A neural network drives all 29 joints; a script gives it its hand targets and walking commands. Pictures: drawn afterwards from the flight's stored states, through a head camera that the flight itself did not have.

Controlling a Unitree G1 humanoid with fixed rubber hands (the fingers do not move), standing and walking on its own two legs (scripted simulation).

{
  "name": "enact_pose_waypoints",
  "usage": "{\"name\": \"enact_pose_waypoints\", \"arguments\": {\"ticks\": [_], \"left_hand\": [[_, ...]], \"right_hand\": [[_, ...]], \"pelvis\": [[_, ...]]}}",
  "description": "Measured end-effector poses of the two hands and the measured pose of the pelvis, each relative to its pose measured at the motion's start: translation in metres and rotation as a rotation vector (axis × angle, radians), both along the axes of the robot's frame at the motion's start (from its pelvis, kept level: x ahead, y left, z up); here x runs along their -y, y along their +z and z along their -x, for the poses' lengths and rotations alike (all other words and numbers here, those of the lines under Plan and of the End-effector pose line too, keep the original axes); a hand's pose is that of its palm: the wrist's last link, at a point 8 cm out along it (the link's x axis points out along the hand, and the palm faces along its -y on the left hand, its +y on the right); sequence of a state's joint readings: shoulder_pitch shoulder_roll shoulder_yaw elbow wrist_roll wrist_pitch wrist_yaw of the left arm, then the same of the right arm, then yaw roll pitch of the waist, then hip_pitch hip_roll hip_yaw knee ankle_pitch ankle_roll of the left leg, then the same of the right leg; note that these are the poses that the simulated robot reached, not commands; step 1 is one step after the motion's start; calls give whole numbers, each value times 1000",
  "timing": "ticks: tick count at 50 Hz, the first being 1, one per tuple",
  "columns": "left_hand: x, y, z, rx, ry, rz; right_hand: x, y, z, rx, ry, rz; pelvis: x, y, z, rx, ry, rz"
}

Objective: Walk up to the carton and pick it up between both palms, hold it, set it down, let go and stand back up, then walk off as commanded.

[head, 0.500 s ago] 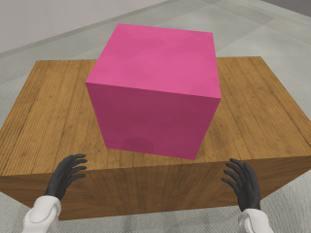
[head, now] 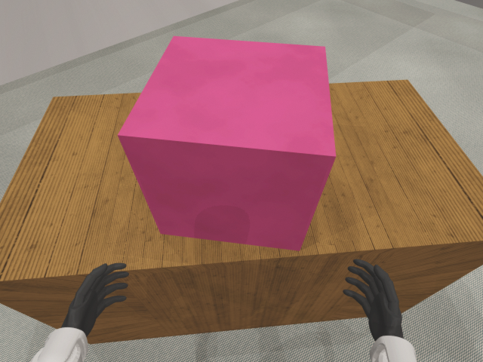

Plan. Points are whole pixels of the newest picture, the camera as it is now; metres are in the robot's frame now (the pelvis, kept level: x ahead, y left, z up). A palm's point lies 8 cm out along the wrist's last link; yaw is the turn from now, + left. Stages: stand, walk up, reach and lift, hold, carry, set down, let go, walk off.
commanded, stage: set down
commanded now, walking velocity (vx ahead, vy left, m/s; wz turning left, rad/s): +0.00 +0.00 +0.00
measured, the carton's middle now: (237, 145) +0.51 +0.01 +0.03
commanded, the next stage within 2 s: let go in 0.66 s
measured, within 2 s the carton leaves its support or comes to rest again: neither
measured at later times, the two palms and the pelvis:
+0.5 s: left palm (81, 329) +0.19 +0.27 -0.04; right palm (386, 330) +0.17 -0.21 -0.04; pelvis +0.00 +0.00 +0.00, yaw +0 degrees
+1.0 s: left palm (96, 340) +0.18 +0.25 -0.06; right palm (392, 335) +0.17 -0.23 -0.06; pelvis +0.00 -0.01 +0.00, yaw -1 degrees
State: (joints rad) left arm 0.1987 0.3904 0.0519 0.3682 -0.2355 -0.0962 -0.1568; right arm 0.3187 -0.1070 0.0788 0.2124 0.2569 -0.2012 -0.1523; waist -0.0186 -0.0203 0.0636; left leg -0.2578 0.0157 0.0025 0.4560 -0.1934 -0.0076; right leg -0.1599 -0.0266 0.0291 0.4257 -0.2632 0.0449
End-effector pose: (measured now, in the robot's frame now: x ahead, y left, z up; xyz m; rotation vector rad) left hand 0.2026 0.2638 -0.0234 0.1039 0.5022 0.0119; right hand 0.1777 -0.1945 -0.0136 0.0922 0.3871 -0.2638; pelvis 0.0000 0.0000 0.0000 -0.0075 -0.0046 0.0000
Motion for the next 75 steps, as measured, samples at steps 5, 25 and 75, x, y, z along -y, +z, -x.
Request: {"name": "enact_pose_waypoints", "arguments": {"ticks": [5,25,75], "left_hand": [[1,1,2,2,1,-1],[-3,-12,14,-100,65,-20],[0,-45,42,-256,110,-156]], "right_hand": [[2,-2,3,-2,4,5],[12,-25,7,-95,49,29],[105,-50,29,-433,108,269]], "pelvis": [[1,0,1,6,-1,0],[4,0,1,7,-4,1],[11,0,-9,-4,-6,-3]]}}
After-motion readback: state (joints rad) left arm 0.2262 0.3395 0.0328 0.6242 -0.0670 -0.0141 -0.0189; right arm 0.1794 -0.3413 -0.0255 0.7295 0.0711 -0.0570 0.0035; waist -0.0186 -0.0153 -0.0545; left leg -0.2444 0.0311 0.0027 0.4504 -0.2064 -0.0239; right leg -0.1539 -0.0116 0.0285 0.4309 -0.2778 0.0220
